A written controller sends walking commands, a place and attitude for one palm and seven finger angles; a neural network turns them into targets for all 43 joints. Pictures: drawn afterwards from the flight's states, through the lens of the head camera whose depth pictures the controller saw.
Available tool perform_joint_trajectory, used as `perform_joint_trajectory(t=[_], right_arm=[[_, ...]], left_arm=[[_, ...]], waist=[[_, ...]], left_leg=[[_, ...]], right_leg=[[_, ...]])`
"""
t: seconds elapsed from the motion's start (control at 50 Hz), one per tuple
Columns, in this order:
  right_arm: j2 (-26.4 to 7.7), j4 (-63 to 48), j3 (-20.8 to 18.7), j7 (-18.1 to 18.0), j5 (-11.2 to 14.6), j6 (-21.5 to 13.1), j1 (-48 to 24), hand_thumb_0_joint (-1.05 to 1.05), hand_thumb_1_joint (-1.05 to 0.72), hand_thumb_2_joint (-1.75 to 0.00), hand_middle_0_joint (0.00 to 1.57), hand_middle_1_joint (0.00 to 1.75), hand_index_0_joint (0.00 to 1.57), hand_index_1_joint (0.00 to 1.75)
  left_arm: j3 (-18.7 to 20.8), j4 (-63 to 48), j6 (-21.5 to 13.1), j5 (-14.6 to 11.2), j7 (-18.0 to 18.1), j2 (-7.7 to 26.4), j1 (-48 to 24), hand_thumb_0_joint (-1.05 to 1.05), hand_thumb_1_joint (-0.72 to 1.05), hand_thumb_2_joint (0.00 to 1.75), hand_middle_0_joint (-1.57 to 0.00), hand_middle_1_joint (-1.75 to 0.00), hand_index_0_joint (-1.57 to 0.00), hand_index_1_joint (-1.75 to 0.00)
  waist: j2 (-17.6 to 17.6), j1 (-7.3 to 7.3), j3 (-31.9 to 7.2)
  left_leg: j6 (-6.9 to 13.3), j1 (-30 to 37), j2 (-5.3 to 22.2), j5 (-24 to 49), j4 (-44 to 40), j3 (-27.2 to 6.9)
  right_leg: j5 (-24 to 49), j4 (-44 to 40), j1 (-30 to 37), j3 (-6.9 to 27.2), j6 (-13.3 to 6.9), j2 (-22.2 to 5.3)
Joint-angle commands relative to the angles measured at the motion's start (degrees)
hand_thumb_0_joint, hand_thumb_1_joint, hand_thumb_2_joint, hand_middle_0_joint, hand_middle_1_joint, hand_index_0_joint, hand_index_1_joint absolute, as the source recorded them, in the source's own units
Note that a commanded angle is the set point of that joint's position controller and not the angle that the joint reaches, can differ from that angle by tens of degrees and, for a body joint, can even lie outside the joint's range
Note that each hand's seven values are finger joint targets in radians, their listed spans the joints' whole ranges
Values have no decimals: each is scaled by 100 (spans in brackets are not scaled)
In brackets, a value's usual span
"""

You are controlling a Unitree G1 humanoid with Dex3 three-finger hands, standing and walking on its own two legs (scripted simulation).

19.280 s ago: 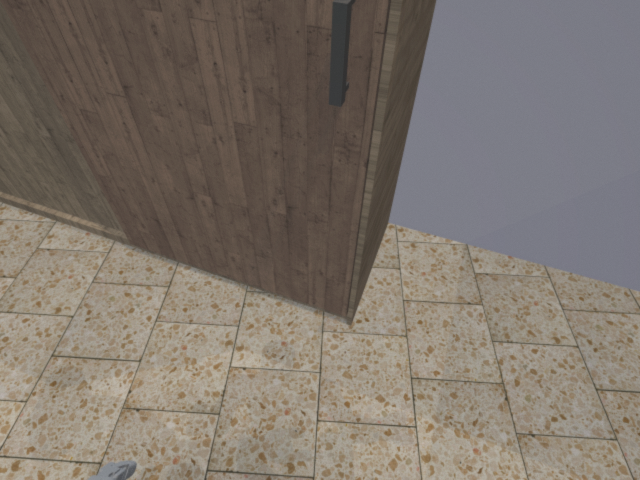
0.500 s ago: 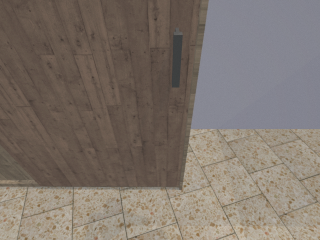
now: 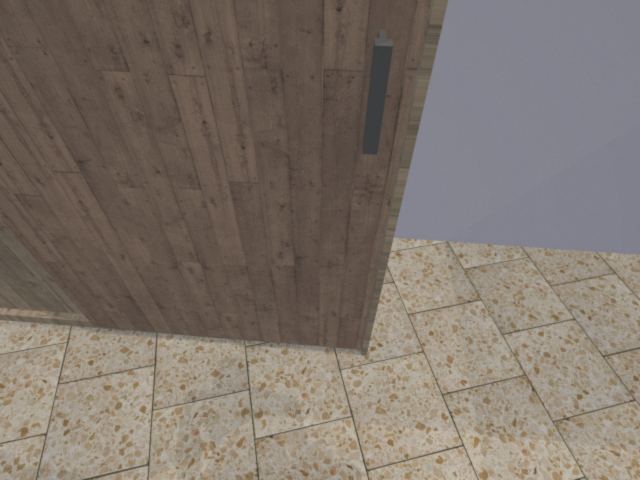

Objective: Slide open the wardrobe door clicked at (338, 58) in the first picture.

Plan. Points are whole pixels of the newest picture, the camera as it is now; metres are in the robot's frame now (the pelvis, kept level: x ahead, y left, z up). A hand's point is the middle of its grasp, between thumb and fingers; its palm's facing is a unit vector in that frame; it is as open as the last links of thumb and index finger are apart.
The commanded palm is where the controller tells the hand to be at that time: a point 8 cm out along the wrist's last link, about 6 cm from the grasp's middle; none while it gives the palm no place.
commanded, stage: look again from close up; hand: right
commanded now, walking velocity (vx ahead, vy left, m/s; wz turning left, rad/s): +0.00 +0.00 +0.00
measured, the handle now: (375, 94) +0.61 -0.03 +0.19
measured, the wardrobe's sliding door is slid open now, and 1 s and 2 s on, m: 0.00 0.00 0.00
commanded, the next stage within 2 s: shuffle to correct the standing spot in 1.32 s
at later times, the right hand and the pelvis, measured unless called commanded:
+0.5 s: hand out of the picture +0.00 -0.13 -0.17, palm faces +0.01 +0.98 -0.18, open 7.3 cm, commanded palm none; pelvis +0.01 +0.03 +0.00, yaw +0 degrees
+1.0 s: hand out of the picture +0.04 -0.13 -0.17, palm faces +0.00 +0.98 -0.21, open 7.3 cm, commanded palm none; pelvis +0.03 +0.05 +0.00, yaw +1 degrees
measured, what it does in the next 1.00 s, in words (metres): shifts its weight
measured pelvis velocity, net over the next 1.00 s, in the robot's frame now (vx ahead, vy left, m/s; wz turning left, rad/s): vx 0.03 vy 0.05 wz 0.01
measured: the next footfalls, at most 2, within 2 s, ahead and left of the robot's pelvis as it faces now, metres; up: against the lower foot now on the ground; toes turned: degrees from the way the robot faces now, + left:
none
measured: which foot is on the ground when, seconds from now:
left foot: down 0.00-1.00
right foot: down 0.00-1.00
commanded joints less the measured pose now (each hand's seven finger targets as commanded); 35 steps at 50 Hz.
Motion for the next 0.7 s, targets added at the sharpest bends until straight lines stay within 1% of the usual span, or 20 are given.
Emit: perform_joint_trajectory(t=[0.0,0.02,0.06,0.12,0.18,0.2,0.22,0.28,0.3,0.36,0.42,0.58,0.6,0.62,0.68], right_arm=[[-454,-120,-62,-14,-37,-125,438,0,-90,-90,20,30,20,30],[-443,-113,-55,-13,-29,-132,436,0,-90,-90,20,30,20,30],[-452,-81,-38,-15,-19,-154,482,0,-90,-90,20,30,20,30],[-441,-53,-15,-28,-17,-185,490,0,-90,-90,20,30,20,30],[-440,-9,-6,-28,-9,-207,526,0,-90,-90,20,30,20,30],[-461,7,7,-32,-12,-214,545,0,-90,-90,20,30,20,30],[-453,8,8,-34,-9,-217,539,0,-90,-90,20,30,20,30],[-455,48,21,-31,1,-218,567,0,-90,-90,20,30,20,30],[-460,47,24,-34,-4,-226,584,0,-90,-90,20,30,20,30],[-467,56,25,-36,4,-227,589,0,-90,-90,20,30,20,30],[-487,55,20,-41,5,-244,570,0,-90,-90,20,30,20,30],[-514,34,10,-50,19,-249,537,0,-90,-90,20,30,20,30],[-532,23,2,-55,14,-258,536,0,-90,-90,20,30,20,30],[-528,26,0,-57,19,-261,533,0,-90,-90,20,30,20,30],[-547,35,4,-57,25,-261,507,0,-90,-90,20,30,20,30]], left_arm=[[148,-249,-91,7,50,747,136,0,90,90,-20,-30,-20,-30],[137,-237,-92,5,51,735,154,0,90,90,-20,-30,-20,-30],[127,-207,-100,3,50,735,165,0,90,90,-20,-30,-20,-30],[118,-186,-94,-9,50,724,141,0,90,90,-20,-30,-20,-30],[95,-152,-116,-9,56,720,104,0,90,90,-20,-30,-20,-30],[90,-155,-110,-19,55,728,71,0,90,90,-20,-30,-20,-30],[80,-139,-118,-17,56,715,76,0,90,90,-20,-30,-20,-30],[59,-108,-120,-20,62,725,22,0,90,90,-20,-30,-20,-30],[60,-119,-114,-25,61,731,13,0,90,90,-20,-30,-20,-30],[39,-80,-128,-19,66,724,7,0,90,90,-20,-30,-20,-30],[32,-77,-130,-22,67,719,-22,0,90,90,-20,-30,-20,-30],[14,8,-145,-12,73,715,-24,0,90,90,-20,-30,-20,-30],[11,-2,-149,-16,75,724,-17,0,90,90,-20,-30,-20,-30],[9,17,-155,-14,77,714,-27,0,90,90,-20,-30,-20,-30],[3,39,-146,-12,80,731,-32,0,90,90,-20,-30,-20,-30]], waist=[[-15,-94,380],[42,-67,373],[0,-54,259],[58,-12,275],[-17,-17,207],[36,-25,215],[18,-13,202],[6,-35,300],[89,-45,322],[11,-54,287],[113,-60,266],[40,-95,220],[105,-102,170],[93,-104,155],[116,-104,229]], left_leg=[[391,-325,292,-31,-392,-252],[392,-375,300,-84,-416,-282],[397,-413,323,-55,-460,-330],[408,-506,340,-41,-548,-416],[414,-477,355,94,-553,-437],[414,-475,350,152,-575,-456],[415,-458,356,167,-570,-462],[408,-479,351,124,-594,-456],[413,-473,339,158,-618,-485],[410,-419,354,235,-610,-470],[414,-364,350,342,-621,-507],[417,-246,338,482,-607,-496],[423,-178,327,627,-595,-508],[420,-155,346,701,-580,-488],[417,-193,327,669,-600,-505]], right_leg=[[-1249,-848,-72,1225,239,-1053],[-1207,-823,-32,1203,247,-1031],[-1033,-734,143,1133,254,-1008],[-790,-589,253,1027,269,-980],[-538,-515,362,949,283,-970],[-432,-445,389,925,281,-967],[-372,-450,393,906,288,-962],[-375,-458,383,885,297,-963],[-316,-403,373,870,296,-962],[-188,-403,416,839,300,-965],[-10,-327,424,803,307,-948],[218,-305,495,768,315,-968],[369,-248,496,756,312,-978],[438,-244,523,747,310,-973],[395,-253,540,726,327,-980]])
